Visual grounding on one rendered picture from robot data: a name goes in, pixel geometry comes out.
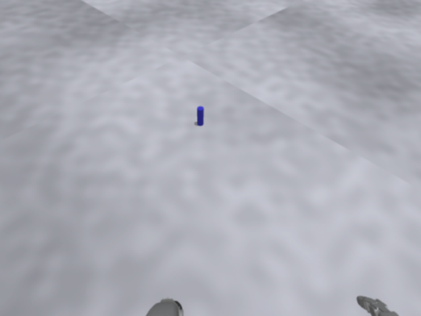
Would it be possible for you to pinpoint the can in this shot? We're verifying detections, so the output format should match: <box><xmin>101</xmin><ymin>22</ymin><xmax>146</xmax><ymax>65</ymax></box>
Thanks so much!
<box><xmin>197</xmin><ymin>106</ymin><xmax>204</xmax><ymax>126</ymax></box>

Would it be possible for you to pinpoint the right robot hand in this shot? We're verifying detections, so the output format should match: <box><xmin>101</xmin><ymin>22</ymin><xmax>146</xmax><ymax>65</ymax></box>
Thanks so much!
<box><xmin>357</xmin><ymin>296</ymin><xmax>399</xmax><ymax>316</ymax></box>

